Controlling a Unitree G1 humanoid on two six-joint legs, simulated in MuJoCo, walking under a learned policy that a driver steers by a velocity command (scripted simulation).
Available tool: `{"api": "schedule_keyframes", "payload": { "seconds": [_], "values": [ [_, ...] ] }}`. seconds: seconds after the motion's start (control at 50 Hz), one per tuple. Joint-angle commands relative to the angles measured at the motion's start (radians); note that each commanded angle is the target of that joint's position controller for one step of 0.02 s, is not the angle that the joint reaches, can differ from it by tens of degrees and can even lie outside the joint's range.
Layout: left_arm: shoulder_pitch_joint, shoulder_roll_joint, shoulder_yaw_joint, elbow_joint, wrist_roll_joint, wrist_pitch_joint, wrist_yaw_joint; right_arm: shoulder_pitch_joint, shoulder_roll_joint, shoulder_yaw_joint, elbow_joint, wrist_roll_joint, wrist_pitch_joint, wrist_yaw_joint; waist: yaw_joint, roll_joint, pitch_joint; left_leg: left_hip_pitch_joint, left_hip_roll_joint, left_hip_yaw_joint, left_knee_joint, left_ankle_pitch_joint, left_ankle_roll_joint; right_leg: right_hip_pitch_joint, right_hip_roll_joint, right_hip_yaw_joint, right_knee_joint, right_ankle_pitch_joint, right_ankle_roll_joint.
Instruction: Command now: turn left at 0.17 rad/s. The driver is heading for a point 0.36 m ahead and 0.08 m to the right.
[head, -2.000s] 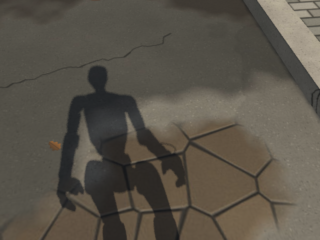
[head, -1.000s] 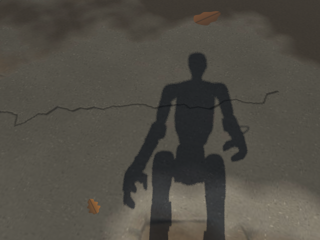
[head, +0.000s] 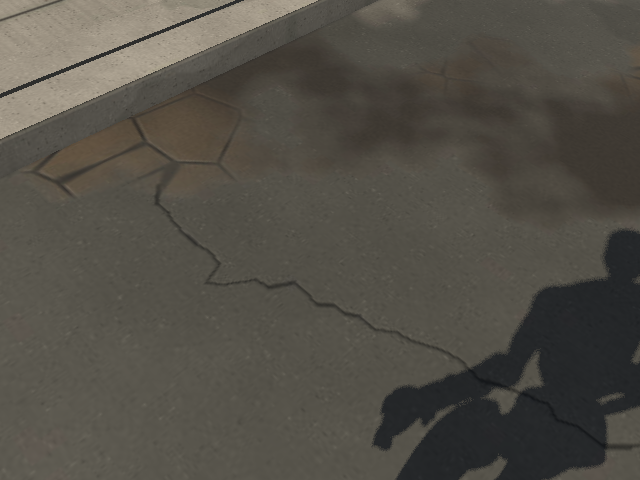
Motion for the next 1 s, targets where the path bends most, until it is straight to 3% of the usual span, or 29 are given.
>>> {"api": "schedule_keyframes", "payload": {
  "seconds": [0.02,0.06,0.12,0.16,0.18,0.2,0.22,0.24,0.28,0.32,0.38,0.4,0.42,0.44,0.46,0.48,0.52,0.56,0.66,0.74,0.78,0.82,0.84,0.86,0.88,0.9,0.92,0.94,1.0],
  "values": [
    [0.053,0.085,0.024,-0.018,0.011,-0.011,0.003,-0.059,-0.125,-0.024,-0.051,0.011,-0.029,-0.022,0.009,0.2,-0.049,0.062,0.207,-0.157,-0.184,0.478,0.135,-0.003,0.012,0.04,0.093,0.009,0.006],
    [0.039,0.055,0.015,-0.015,0.004,-0.012,0.005,-0.031,-0.112,-0.017,-0.03,0.018,-0.035,-0.024,-0.005,0.164,-0.076,0.111,0.213,-0.144,-0.153,0.539,0.138,0.03,0.011,0.046,0.028,-0.003,0.013],
    [0.01,0.033,0.003,-0.013,-0.004,-0.011,0.016,-0.013,-0.121,-0.02,0.002,0.013,-0.033,-0.028,-0.033,0.183,-0.07,0.131,0.219,-0.174,-0.131,0.473,0.142,0.082,0.025,0.037,-0.133,-0.011,0.012],
    [0.04,0.028,-0.001,0.008,-0.008,-0.016,0.026,-0.027,-0.125,-0.021,0.019,0.017,-0.03,-0.032,-0.015,0.168,-0.072,0.113,0.208,-0.185,-0.106,0.428,0.123,0.165,0.034,0.026,-0.303,0.096,0.003],
    [0.078,0.017,-0.008,0.028,0.001,-0.025,0.028,-0.027,-0.119,-0.02,0.028,0.025,-0.029,-0.033,0.003,0.144,-0.103,0.074,0.192,-0.188,-0.119,0.242,0.093,0.27,0.023,0.031,-0.417,0.225,-0.004],
    [0.093,0.052,-0.002,0.039,0.018,-0.038,0.029,-0.003,-0.113,-0.02,0.037,0.026,-0.03,-0.032,-0.007,0.11,-0.105,0.002,0.156,-0.197,-0.121,0.003,0.064,0.343,-0.019,0.082,-0.411,0.202,-0.018],
    [0.079,0.106,0.008,0.034,0.027,-0.048,0.025,0.008,-0.102,-0.021,0.039,0.024,-0.026,-0.028,-0.028,0.048,-0.063,-0.074,0.09,-0.16,-0.098,-0.198,0.056,0.319,-0.069,0.154,-0.411,0.018,-0.053],
    [0.075,0.147,0.027,0.051,0.012,-0.044,0.013,-0.03,-0.1,-0.021,0.034,0.015,-0.018,-0.019,-0.02,-0.081,0.039,-0.113,0.001,-0.067,-0.048,-0.263,0.047,0.189,-0.086,0.227,-0.466,-0.212,-0.102],
    [0.111,0.137,0.031,0.067,0.01,-0.044,0.003,-0.078,-0.099,-0.025,0.019,-0.004,-0.026,-0.001,0.009,-0.175,0.138,-0.184,-0.04,0.036,0.151,-0.201,0.034,0.142,-0.211,0.409,-0.632,-0.425,-0.176],
    [0.087,0.12,0.031,0.065,0.011,-0.052,0.004,-0.072,-0.096,-0.029,0.017,-0.007,-0.047,0.013,-0.008,-0.144,0.144,-0.178,0.006,0.032,0.193,-0.154,0.041,0.134,-0.247,0.428,-0.656,-0.344,-0.201],
    [0.012,0.122,0.041,0.054,-0.002,-0.068,-0.002,0.033,-0.062,-0.027,0.07,0.004,-0.077,0.02,-0.064,-0.093,0.086,0.057,-0.023,0.074,-0.012,-0.088,0.06,0.085,-0.154,0.27,-0.572,-0.17,-0.168],
    [0.004,0.11,0.042,0.054,-0.004,-0.072,-0.002,0.1,-0.074,-0.034,0.102,0.005,-0.084,0.014,-0.088,-0.068,0.067,0.185,-0.035,0.065,-0.064,-0.068,0.063,0.019,-0.115,0.223,-0.504,-0.156,-0.152],
    [-0.027,0.076,0.035,0.039,0.001,-0.081,-0.001,0.196,-0.116,-0.047,0.133,0.003,-0.091,0.003,-0.128,0.008,0.047,0.322,0.045,-0.057,-0.129,-0.136,0.081,-0.094,-0.069,0.16,-0.367,-0.128,-0.126],
    [-0.065,-0.003,0.012,-0.003,-0.004,-0.09,-0.009,0.301,-0.21,-0.071,0.152,-0.001,-0.097,-0.01,-0.161,0.226,0.012,0.437,0.263,-0.43,-0.298,-0.425,0.155,-0.274,0.056,0.016,-0.074,-0.099,-0.078],
    [-0.111,0.053,0.025,-0.031,0.015,-0.093,-0.007,0.356,-0.252,-0.086,0.177,0.003,-0.093,-0.008,-0.178,0.251,0.075,0.373,0.408,-0.652,-0.386,-0.501,0.245,-0.393,0.07,0.029,0.107,-0.156,-0.087],
    [-0.113,0.082,0.034,-0.028,0.019,-0.096,-0.01,0.284,-0.203,-0.074,0.165,0.0,-0.093,-0.008,-0.12,0.139,0.125,0.31,0.396,-0.599,-0.373,-0.458,0.254,-0.405,0.01,0.095,0.201,-0.081,-0.1],
    [-0.063,0.061,0.031,0.003,0.011,-0.107,-0.028,0.182,-0.151,-0.06,0.139,0.006,-0.105,-0.008,-0.055,0.12,0.093,0.268,0.303,-0.425,-0.393,-0.293,0.192,-0.348,-0.029,0.099,0.207,0.056,-0.095],
    [-0.067,0.05,0.028,0.015,0.027,-0.103,-0.04,0.188,-0.122,-0.048,0.153,0.011,-0.118,-0.012,-0.047,0.121,0.056,0.265,0.243,-0.289,-0.395,-0.072,0.164,-0.305,-0.033,0.063,0.196,0.142,-0.066],
    [-0.223,0.01,0.007,-0.044,0.023,-0.093,-0.049,0.266,-0.13,-0.045,0.212,0.016,-0.124,-0.012,-0.073,0.138,0.076,0.216,0.213,-0.14,-0.378,0.187,0.162,-0.271,-0.03,0.006,0.014,0.268,-0.013],
    [-0.288,0.018,0.003,-0.073,0.015,-0.092,-0.043,0.287,-0.15,-0.047,0.241,0.013,-0.123,-0.011,-0.078,0.146,0.098,0.189,0.23,-0.094,-0.335,0.353,0.138,-0.154,-0.004,-0.02,-0.131,0.311,-0.042],
    [-0.238,0.022,0.007,-0.059,0.017,-0.1,-0.029,0.277,-0.155,-0.047,0.255,0.014,-0.118,-0.013,-0.05,0.138,0.08,0.197,0.233,-0.065,-0.237,0.604,0.109,-0.048,0.029,-0.036,-0.166,0.299,-0.071],
    [-0.026,0.044,0.023,0.018,0.028,-0.12,-0.01,0.256,-0.162,-0.048,0.266,0.023,-0.113,-0.017,0.043,0.1,-0.027,0.194,0.174,-0.017,0.028,0.81,0.06,0.2,0.085,-0.056,-0.277,0.374,-0.103],
    [0.108,0.089,0.036,0.059,0.045,-0.135,0.001,0.262,-0.142,-0.04,0.261,0.03,-0.116,-0.02,0.086,0.075,-0.111,0.07,0.126,0.005,0.218,0.616,0.034,0.411,-0.001,0.013,-0.285,0.482,-0.123],
    [0.219,0.208,0.06,0.068,0.063,-0.139,0.006,0.367,-0.033,-0.016,0.241,0.061,-0.113,-0.021,0.07,-0.146,-0.282,-0.187,0.001,0.071,0.592,0.0,-0.015,0.706,-0.338,0.383,-0.262,0.792,-0.232],
    [0.225,0.23,0.07,0.081,0.004,-0.122,0.0,0.413,-0.095,-0.041,0.27,0.049,-0.101,-0.031,0.054,-0.167,-0.373,-0.209,-0.079,-0.033,0.786,-0.327,-0.014,0.644,-0.415,0.59,-0.359,1.002,-0.327],
    [0.1,0.17,0.053,0.062,-0.02,-0.118,-0.003,0.357,-0.105,-0.048,0.266,0.029,-0.089,-0.032,-0.002,-0.065,-0.254,-0.222,-0.014,-0.086,0.829,-0.276,-0.007,0.5,-0.368,0.454,-0.379,0.899,-0.313],
    [-0.006,0.076,0.027,0.045,-0.017,-0.12,-0.002,0.282,-0.076,-0.039,0.255,0.016,-0.087,-0.026,-0.02,-0.029,-0.129,-0.243,0.021,-0.062,0.786,-0.223,-0.008,0.368,-0.314,0.345,-0.416,0.855,-0.288],
    [-0.046,0.025,0.009,0.047,-0.01,-0.123,0.001,0.248,-0.059,-0.039,0.25,0.011,-0.082,-0.022,-0.04,-0.023,-0.068,-0.229,0.055,-0.056,0.718,-0.187,-0.009,0.285,-0.261,0.258,-0.451,0.858,-0.251],
    [-0.031,0.002,-0.007,0.083,0.003,-0.136,0.009,0.27,-0.036,-0.037,0.273,-0.003,-0.047,-0.012,-0.08,-0.03,-0.08,-0.082,0.054,-0.028,0.596,-0.124,-0.023,0.16,-0.194,0.13,-0.474,0.957,-0.222]
  ]
}}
